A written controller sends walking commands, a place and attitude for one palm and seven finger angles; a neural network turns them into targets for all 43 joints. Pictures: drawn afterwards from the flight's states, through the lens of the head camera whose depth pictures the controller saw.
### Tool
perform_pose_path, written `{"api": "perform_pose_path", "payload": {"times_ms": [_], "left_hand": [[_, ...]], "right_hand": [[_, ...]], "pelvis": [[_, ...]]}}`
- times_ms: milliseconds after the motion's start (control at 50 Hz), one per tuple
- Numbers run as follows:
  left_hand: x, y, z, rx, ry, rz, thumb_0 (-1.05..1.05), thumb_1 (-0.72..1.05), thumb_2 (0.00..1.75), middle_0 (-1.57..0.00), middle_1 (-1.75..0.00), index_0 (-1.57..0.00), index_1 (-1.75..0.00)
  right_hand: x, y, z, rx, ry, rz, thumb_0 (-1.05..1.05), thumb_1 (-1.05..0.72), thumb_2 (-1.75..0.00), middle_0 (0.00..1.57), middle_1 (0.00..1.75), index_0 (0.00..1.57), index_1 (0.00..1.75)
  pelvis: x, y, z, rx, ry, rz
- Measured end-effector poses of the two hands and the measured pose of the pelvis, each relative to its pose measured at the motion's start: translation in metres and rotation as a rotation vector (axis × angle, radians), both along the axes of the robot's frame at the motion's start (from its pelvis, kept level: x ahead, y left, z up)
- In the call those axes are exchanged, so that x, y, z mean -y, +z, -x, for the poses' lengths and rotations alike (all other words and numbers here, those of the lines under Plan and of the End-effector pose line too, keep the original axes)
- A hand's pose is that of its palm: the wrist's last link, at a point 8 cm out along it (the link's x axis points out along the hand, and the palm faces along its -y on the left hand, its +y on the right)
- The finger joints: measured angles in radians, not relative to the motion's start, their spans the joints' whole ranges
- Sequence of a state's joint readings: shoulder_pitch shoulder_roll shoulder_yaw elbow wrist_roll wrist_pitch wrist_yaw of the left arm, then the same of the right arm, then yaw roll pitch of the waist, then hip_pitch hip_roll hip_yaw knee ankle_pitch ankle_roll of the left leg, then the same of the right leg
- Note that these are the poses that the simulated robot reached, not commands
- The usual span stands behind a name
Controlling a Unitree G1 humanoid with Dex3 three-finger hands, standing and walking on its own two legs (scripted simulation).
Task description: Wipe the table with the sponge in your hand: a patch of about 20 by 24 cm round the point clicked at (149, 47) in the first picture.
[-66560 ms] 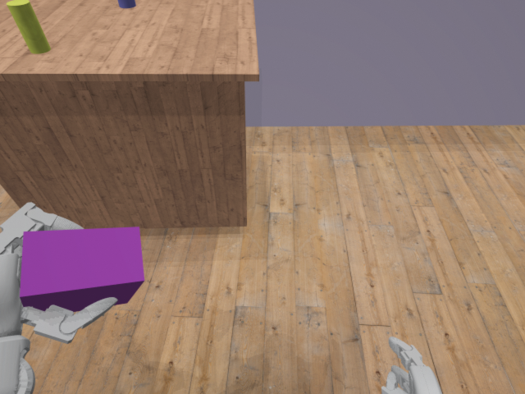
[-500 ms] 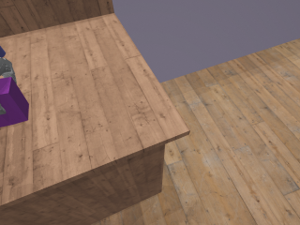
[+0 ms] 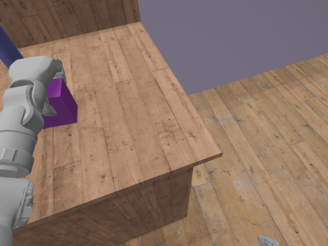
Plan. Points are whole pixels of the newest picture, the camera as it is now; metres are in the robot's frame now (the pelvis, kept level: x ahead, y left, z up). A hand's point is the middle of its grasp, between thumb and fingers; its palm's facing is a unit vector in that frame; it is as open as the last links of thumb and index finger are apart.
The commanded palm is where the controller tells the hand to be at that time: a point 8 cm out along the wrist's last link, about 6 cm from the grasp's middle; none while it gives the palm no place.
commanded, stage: slide across to the middle lane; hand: left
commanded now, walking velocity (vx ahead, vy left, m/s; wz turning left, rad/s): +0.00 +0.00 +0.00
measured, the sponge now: (50, 109) +0.41 +0.33 +0.10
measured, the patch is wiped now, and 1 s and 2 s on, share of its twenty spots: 1.00 1.00 1.00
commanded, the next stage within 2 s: wipe back along the middle lane in 0.02 s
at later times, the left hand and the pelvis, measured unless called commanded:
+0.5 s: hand (55, 99) +0.39 +0.28 +0.16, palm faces +0.01 -0.01 -1.00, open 10.2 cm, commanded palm +0.36 +0.28 +0.20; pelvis +0.00 -0.02 +0.00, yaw -1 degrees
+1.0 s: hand (54, 115) +0.34 +0.26 +0.16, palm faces +0.04 +0.00 -1.00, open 10.2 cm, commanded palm +0.31 +0.26 +0.18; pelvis -0.01 -0.04 +0.00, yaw -2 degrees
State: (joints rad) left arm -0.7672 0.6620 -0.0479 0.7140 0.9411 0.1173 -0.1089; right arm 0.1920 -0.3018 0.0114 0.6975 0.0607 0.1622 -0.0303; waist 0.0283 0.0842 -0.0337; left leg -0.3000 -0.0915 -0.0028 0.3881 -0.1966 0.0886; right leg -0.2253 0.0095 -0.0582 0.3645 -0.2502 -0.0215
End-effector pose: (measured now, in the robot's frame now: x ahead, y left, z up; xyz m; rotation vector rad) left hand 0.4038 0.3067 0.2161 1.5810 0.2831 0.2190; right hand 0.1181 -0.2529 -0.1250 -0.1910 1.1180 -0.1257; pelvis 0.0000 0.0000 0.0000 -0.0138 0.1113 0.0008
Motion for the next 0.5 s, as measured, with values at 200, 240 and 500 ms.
{"api": "perform_pose_path", "payload": {"times_ms": [200,240,500], "left_hand": [[0.016,-0.001,-0.006,-0.021,0.052,-0.006,0.00,-0.59,1.07,-0.76,-1.38,-0.77,-1.41],[0.019,-0.001,-0.005,-0.022,0.050,-0.009,0.00,-0.59,1.07,-0.76,-1.38,-0.77,-1.42],[0.034,-0.001,0.033,0.054,0.063,0.023,0.00,-0.57,1.06,-0.74,-1.39,-0.75,-1.43]], "right_hand": [[0.003,0.001,-0.007,0.021,0.008,-0.012,0.01,-0.90,-0.90,0.20,0.30,0.20,0.30],[0.006,0.001,-0.005,0.021,0.002,-0.013,0.01,-0.90,-0.90,0.20,0.30,0.20,0.30],[0.027,0.002,-0.009,0.047,-0.004,-0.026,0.01,-0.91,-0.90,0.20,0.30,0.20,0.30]], "pelvis": [[0.006,0.001,-0.002,0.009,-0.001,-0.006],[0.008,0.001,-0.003,0.012,-0.005,-0.008],[0.022,0.001,-0.003,0.049,-0.026,-0.015]]}}
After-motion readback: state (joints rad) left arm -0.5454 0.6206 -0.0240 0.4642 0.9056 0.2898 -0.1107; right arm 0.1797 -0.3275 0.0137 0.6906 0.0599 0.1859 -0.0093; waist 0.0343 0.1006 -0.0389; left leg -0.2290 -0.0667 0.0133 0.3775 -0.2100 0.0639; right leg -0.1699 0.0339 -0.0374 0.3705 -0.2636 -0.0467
